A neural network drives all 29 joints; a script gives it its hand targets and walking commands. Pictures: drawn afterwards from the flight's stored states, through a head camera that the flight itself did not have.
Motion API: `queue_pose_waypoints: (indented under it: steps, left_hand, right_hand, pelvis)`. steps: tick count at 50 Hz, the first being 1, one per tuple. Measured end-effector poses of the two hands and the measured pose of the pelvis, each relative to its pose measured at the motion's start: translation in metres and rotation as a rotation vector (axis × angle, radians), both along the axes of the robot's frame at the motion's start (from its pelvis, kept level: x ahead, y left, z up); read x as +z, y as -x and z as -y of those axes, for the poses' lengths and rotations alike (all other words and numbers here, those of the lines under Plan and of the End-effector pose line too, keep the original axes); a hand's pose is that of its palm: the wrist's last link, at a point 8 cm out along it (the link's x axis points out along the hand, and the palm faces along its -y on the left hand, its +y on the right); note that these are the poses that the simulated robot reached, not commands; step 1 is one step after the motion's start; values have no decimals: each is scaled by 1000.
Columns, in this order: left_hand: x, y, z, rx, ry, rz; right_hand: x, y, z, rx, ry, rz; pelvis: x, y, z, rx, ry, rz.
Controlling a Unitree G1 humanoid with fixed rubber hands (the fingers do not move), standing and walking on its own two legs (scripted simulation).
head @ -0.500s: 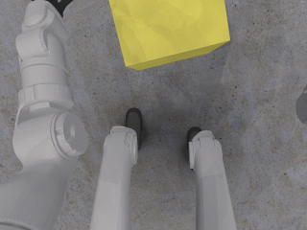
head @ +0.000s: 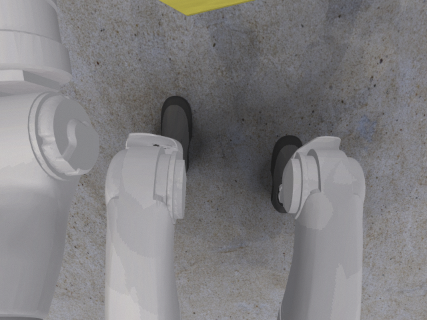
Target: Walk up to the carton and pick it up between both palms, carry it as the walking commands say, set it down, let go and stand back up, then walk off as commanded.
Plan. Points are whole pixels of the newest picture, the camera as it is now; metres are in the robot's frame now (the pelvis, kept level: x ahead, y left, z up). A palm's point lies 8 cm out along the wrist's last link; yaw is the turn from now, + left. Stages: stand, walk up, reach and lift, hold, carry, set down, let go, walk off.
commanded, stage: reach and lift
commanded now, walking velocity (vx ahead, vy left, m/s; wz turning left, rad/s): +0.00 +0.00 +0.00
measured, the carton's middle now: out of the picture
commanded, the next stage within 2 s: none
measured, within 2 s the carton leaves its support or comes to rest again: neither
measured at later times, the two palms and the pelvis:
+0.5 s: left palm out of the picture +0.59 +0.23 -0.23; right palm out of the picture +0.64 -0.21 -0.23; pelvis +0.03 -0.01 -0.07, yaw -1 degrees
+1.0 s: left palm out of the picture +0.58 +0.20 -0.22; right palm out of the picture +0.64 -0.19 -0.20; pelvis +0.01 +0.00 -0.06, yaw -2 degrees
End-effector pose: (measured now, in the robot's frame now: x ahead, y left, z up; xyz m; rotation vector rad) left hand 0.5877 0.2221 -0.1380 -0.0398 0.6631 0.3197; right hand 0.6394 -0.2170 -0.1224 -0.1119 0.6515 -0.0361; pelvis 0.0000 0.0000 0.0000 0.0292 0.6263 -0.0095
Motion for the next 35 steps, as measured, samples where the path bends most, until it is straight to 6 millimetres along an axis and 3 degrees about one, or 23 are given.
queue_pose_waypoints:
  steps: [6, 11, 18, 23, 29, 35]
  left_hand:
    - [-34, 4, 0, -10, -19, -27]
    - [-71, 11, 2, -8, -26, -82]
    - [-90, 1, 12, -15, -43, -66]
    - [-91, -5, -1, 18, -56, -40]
    - [-93, 0, -13, 17, -71, -43]
    - [-82, -1, -4, -9, -35, -11]
  right_hand:
    - [-28, -1, 2, 1, -13, -9]
    - [-64, 3, -3, 18, -15, -49]
    - [-101, 4, 1, 26, 1, -34]
    - [-111, -1, 1, 42, 16, -28]
    - [-105, -6, -8, 38, 11, -6]
    - [-98, 0, -12, 37, 14, -3]
  pelvis:
    - [-25, -2, 0, -10, -3, 3]
    - [-41, -9, 1, -28, -18, -4]
    - [-59, -22, 3, -40, -32, -3]
    - [-65, -28, 6, -50, -44, -6]
    - [-66, -30, 6, -52, -42, -1]
    - [-64, -24, 1, -44, -34, 12]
